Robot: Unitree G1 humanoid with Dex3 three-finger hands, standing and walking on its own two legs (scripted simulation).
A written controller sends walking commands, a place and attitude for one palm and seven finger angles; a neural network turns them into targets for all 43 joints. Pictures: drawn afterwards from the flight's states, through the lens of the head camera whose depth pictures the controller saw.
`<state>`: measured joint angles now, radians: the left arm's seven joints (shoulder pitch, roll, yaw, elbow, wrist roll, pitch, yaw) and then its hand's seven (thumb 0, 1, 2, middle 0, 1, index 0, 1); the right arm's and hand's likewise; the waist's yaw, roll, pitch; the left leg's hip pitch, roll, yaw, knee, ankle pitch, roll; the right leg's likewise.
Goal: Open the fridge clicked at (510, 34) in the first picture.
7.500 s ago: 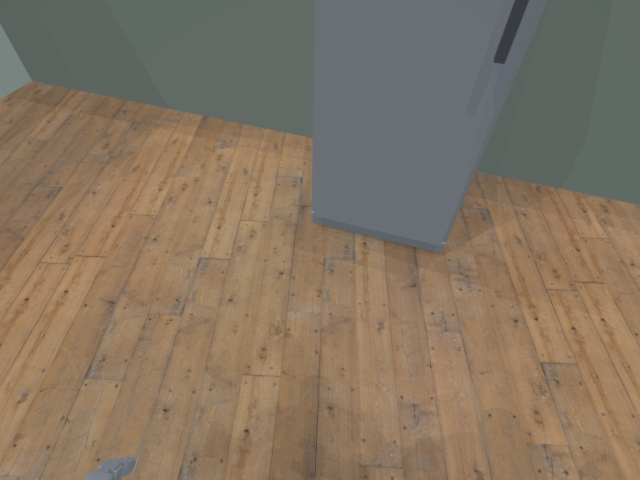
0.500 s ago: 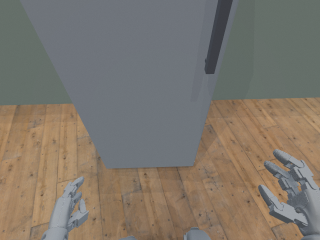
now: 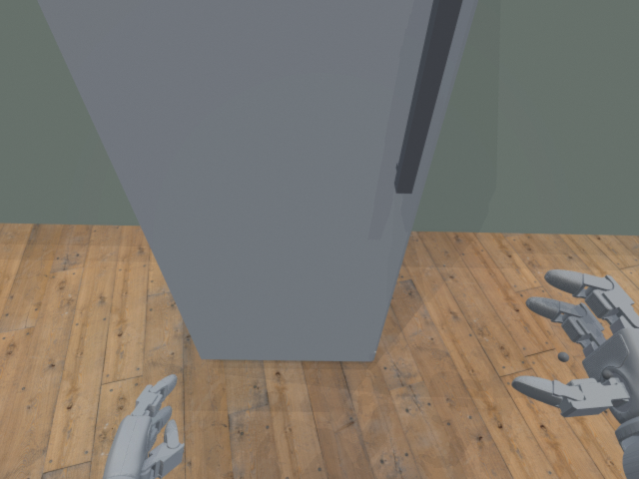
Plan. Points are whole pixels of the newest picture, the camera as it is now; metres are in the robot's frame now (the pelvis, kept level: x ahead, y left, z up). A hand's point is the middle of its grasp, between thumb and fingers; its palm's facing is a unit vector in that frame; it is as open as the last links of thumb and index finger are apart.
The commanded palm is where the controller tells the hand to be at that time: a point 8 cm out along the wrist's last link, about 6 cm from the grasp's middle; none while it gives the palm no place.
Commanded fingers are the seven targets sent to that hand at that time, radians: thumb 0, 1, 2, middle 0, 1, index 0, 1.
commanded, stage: raise the hand to about handle height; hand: right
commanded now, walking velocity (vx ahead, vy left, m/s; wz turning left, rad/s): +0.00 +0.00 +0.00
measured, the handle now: (427, 64) +0.55 -0.12 +0.27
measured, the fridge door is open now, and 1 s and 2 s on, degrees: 0 0 0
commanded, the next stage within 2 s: move the hooked fingers beside the handle in 1.06 s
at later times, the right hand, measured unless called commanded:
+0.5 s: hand (630, 279) +0.26 -0.27 +0.21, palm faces +0.07 +0.99 -0.10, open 13.9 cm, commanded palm +0.23 -0.31 +0.22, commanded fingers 0.00 0.50 -0.30 0.30 1.20 0.30 1.20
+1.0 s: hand (615, 261) +0.27 -0.25 +0.21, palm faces +0.08 +0.99 -0.07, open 14.0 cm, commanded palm +0.24 -0.30 +0.22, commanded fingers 0.00 0.50 -0.30 0.30 1.20 0.30 1.20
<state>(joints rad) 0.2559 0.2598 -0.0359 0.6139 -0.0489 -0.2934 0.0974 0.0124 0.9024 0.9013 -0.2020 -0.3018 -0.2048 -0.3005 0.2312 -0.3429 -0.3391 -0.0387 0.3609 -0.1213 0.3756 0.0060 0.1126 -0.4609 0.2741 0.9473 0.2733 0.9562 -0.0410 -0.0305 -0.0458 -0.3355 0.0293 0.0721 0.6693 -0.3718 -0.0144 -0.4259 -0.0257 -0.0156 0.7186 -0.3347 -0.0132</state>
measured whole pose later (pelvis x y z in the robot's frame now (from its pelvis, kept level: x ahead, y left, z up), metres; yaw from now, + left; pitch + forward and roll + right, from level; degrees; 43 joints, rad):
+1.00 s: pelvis +0.00 +0.02 +0.02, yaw +0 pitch -3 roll +0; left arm 0.21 0.27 -0.07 0.60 -0.09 -0.21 0.11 0.01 0.90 0.90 -0.20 -0.30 -0.20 -0.30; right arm -0.14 -0.48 -0.48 0.11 0.35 0.22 0.44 -0.01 0.50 -0.30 0.30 1.20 0.30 1.20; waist -0.06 -0.06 -0.01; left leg -0.15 0.00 0.08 0.48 -0.29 0.02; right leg -0.22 -0.04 -0.01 0.50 -0.23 0.02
